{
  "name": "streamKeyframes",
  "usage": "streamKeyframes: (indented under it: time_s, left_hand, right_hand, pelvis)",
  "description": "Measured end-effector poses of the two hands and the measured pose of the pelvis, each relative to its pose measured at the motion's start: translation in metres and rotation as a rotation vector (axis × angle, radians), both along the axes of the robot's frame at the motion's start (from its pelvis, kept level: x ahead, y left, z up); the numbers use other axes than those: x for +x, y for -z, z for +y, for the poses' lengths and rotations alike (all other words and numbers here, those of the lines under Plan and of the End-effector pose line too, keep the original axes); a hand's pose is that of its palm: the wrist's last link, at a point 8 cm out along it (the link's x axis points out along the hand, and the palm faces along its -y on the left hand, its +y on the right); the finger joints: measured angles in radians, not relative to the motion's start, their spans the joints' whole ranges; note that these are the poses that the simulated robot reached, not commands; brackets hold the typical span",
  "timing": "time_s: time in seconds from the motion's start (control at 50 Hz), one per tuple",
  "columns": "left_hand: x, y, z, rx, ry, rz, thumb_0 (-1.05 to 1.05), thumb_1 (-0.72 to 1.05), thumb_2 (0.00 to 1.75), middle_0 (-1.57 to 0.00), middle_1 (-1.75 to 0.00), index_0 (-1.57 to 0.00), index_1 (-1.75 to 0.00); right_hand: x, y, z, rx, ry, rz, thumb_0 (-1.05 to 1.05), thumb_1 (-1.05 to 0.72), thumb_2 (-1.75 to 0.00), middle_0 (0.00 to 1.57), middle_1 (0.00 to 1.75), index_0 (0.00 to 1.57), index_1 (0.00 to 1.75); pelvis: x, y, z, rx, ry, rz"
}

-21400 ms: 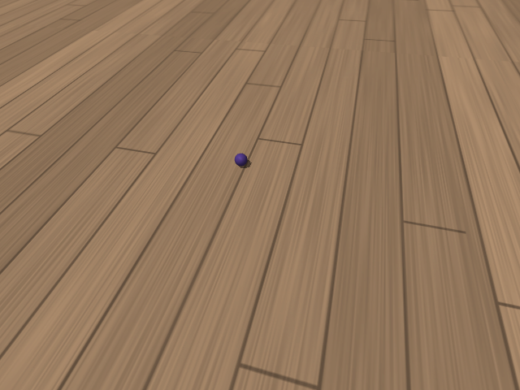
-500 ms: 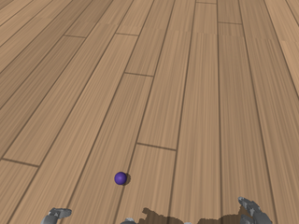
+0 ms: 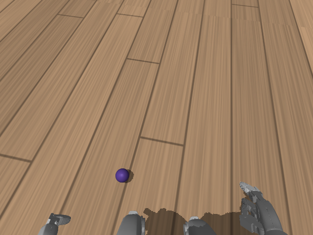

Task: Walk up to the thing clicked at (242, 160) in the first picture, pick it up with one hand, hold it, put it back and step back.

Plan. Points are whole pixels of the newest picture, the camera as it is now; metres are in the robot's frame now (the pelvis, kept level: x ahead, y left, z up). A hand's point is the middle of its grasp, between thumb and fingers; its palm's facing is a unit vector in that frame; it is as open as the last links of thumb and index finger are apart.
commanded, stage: rise first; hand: left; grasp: from above
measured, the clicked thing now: (122, 175) +0.45 +0.20 -0.63
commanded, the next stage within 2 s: none
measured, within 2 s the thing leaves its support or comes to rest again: neither
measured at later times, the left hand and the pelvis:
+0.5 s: hand (87, 211) +0.24 +0.27 -0.30, palm faces -0.45 -0.43 -0.78, open 14.0 cm; pelvis -0.06 -0.01 -0.16, yaw -3 degrees
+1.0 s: hand (99, 191) +0.33 +0.26 -0.42, palm faces -0.45 -0.08 -0.89, open 14.2 cm; pelvis -0.10 -0.01 -0.27, yaw -6 degrees
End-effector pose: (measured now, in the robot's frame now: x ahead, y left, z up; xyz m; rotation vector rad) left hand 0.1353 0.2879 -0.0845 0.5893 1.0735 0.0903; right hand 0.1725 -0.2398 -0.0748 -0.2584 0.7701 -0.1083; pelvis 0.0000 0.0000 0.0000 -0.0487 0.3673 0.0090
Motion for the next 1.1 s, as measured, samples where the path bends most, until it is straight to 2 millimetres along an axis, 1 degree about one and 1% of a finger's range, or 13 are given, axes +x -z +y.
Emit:
streamKeyframes:
  time_s: [0.1,0.18,0.26,0.38,0.46,0.56,0.62,0.68,0.78,0.9,0.98,1.1]
  left_hand:
    - [-0.003,0.014,0.001,0.028,0.045,-0.004,0.0,-0.52,0.97,-0.08,-1.05,-0.07,-1.05]
    - [0.005,0.038,0.005,0.079,0.118,-0.006,0.0,-0.54,0.97,-0.08,-1.05,-0.07,-1.05]
    - [0.025,0.069,0.007,0.146,0.224,-0.032,0.0,-0.54,0.98,-0.08,-1.05,-0.07,-1.05]
    - [0.07,0.118,0.002,0.249,0.398,-0.117,0.0,-0.52,0.98,-0.09,-1.05,-0.08,-1.06]
    - [0.097,0.149,-0.002,0.32,0.487,-0.155,0.0,-0.51,0.99,-0.08,-1.05,-0.08,-1.06]
    - [0.124,0.185,-0.009,0.394,0.588,-0.186,0.0,-0.51,1.0,-0.09,-1.04,-0.08,-1.05]
    - [0.137,0.204,-0.012,0.432,0.643,-0.207,0.0,-0.5,1.01,-0.09,-1.03,-0.08,-1.05]
    - [0.148,0.221,-0.014,0.463,0.688,-0.221,0.0,-0.5,1.01,-0.09,-1.03,-0.08,-1.05]
    - [0.164,0.244,-0.016,0.511,0.757,-0.238,0.0,-0.51,1.02,-0.09,-1.04,-0.08,-1.05]
    - [0.182,0.264,-0.019,0.547,0.83,-0.253,0.0,-0.53,1.03,-0.08,-1.03,-0.07,-1.04]
    - [0.194,0.274,-0.022,0.568,0.868,-0.265,0.0,-0.54,1.04,-0.08,-1.02,-0.07,-1.03]
    - [0.206,0.291,-0.024,0.589,0.917,-0.261,0.0,-0.56,1.05,-0.08,-0.99,-0.07,-1.01]
  right_hand:
    - [-0.003,0.015,0.001,0.004,-0.016,0.0,0.01,-0.89,-0.9,0.21,0.3,0.21,0.3]
    - [-0.006,0.036,-0.002,-0.002,-0.036,-0.001,0.01,-0.9,-0.9,0.21,0.3,0.21,0.3]
    - [-0.011,0.066,-0.008,-0.016,-0.049,0.012,0.01,-0.9,-0.9,0.21,0.3,0.21,0.3]
    - [-0.027,0.127,-0.022,-0.03,-0.039,0.067,0.01,-0.89,-0.9,0.21,0.3,0.21,0.3]
    - [-0.047,0.171,-0.03,-0.028,-0.023,0.132,0.01,-0.88,-0.9,0.21,0.3,0.21,0.3]
    - [-0.083,0.223,-0.037,-0.018,-0.002,0.24,0.01,-0.87,-0.9,0.21,0.3,0.21,0.3]
    - [-0.107,0.249,-0.04,-0.015,0.017,0.308,0.01,-0.87,-0.9,0.21,0.3,0.21,0.3]
    - [-0.132,0.27,-0.042,-0.015,0.043,0.371,0.01,-0.87,-0.9,0.21,0.3,0.21,0.3]
    - [-0.169,0.292,-0.043,-0.025,0.087,0.464,0.01,-0.87,-0.9,0.21,0.3,0.21,0.3]
    - [-0.202,0.305,-0.042,-0.043,0.128,0.544,0.01,-0.89,-0.9,0.21,0.3,0.21,0.3]
    - [-0.213,0.309,-0.041,-0.056,0.141,0.574,0.0,-0.89,-0.9,0.21,0.3,0.21,0.3]
    - [-0.22,0.316,-0.041,-0.068,0.143,0.597,0.0,-0.9,-0.9,0.21,0.3,0.21,0.3]
  pelvis:
    - [-0.008,0.014,0.0,-0.003,-0.001,0.023]
    - [-0.017,0.033,-0.001,-0.001,0.001,0.056]
    - [-0.027,0.06,-0.003,0.001,0.007,0.1]
    - [-0.043,0.109,-0.006,0.0,0.023,0.166]
    - [-0.055,0.142,-0.008,-0.003,0.035,0.2]
    - [-0.07,0.181,-0.011,-0.005,0.05,0.222]
    - [-0.078,0.202,-0.012,-0.007,0.057,0.225]
    - [-0.085,0.22,-0.013,-0.01,0.065,0.221]
    - [-0.093,0.244,-0.011,-0.018,0.073,0.214]
    - [-0.096,0.263,-0.008,-0.032,0.079,0.207]
    - [-0.097,0.272,-0.006,-0.04,0.084,0.206]
    - [-0.095,0.285,-0.005,-0.047,0.09,0.211]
